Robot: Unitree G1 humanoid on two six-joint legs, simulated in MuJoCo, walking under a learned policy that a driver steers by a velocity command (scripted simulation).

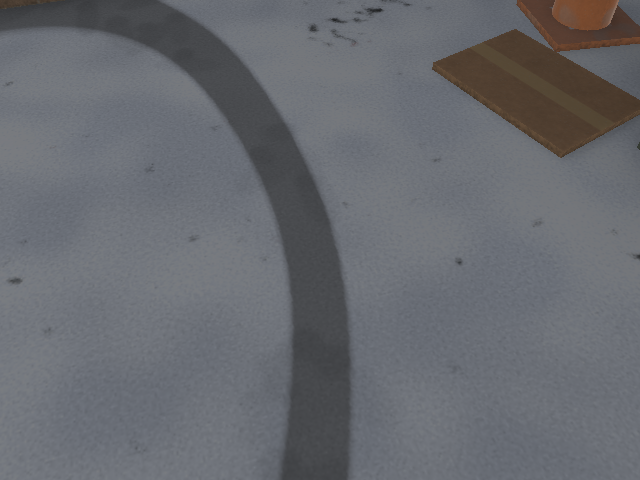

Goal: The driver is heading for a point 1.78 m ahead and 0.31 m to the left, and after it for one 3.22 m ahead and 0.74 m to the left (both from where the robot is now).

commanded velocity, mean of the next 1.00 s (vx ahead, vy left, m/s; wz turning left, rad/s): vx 0.00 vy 0.00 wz -0.02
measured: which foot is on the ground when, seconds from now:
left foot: down 0.00-1.00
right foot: down 0.00-1.00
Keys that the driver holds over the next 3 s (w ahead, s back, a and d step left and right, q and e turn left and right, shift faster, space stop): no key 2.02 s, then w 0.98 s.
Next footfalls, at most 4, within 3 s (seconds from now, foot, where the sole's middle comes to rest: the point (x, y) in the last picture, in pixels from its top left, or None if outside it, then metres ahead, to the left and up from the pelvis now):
2.68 right None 0.45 -0.10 -0.76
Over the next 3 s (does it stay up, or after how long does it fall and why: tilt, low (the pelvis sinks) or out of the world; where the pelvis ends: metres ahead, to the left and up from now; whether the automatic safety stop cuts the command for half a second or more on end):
stays up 0.44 -0.02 0.02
